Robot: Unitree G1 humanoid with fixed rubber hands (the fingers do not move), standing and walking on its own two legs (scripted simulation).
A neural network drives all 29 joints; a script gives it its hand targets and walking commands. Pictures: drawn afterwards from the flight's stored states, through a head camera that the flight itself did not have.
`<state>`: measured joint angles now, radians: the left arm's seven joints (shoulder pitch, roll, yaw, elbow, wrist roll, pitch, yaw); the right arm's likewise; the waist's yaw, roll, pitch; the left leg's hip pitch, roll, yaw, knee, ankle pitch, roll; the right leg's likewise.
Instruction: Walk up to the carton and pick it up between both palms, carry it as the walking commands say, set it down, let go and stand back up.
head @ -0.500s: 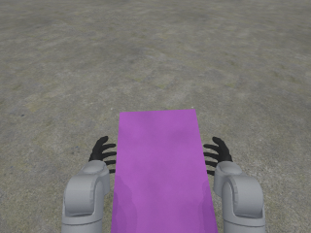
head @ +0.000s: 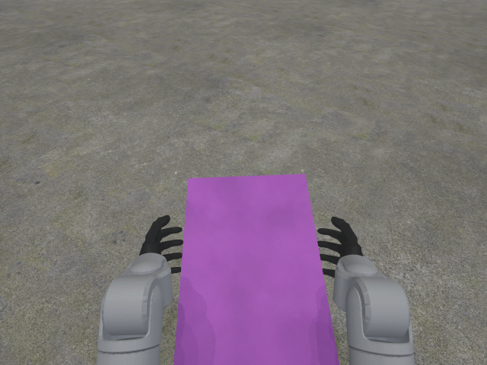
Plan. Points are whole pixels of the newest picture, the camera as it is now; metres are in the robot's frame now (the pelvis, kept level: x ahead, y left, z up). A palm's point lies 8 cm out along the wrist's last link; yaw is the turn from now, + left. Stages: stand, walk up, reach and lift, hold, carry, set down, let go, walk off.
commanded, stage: carry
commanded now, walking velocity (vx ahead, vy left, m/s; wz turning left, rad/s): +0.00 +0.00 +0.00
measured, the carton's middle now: (250, 272) +0.31 +0.00 +0.01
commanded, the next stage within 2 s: none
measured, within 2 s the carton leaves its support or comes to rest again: neither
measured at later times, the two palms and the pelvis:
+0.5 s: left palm (156, 266) +0.27 +0.14 +0.09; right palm (346, 267) +0.27 -0.14 +0.09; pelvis +0.00 +0.00 +0.00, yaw +0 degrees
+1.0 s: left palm (85, 291) +0.23 +0.23 +0.09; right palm (287, 267) +0.27 -0.05 +0.09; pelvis -0.01 +0.05 +0.00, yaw +9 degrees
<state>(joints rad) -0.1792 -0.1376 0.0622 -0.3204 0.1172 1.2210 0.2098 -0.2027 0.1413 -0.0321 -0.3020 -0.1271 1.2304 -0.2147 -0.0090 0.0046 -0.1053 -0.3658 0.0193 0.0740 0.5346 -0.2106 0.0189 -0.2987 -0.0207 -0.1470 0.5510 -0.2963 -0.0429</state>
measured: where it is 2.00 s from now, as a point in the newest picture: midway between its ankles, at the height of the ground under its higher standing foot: outside the picture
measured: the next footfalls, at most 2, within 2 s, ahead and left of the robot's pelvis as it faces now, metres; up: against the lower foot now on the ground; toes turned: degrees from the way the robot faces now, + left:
left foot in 1.06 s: +0.04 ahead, +0.21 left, +0.00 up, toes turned +18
right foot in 1.44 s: +0.00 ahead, +0.04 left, +0.00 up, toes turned +16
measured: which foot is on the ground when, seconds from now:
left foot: down 0.00-0.76, up 0.78-1.00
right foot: down 0.00-1.00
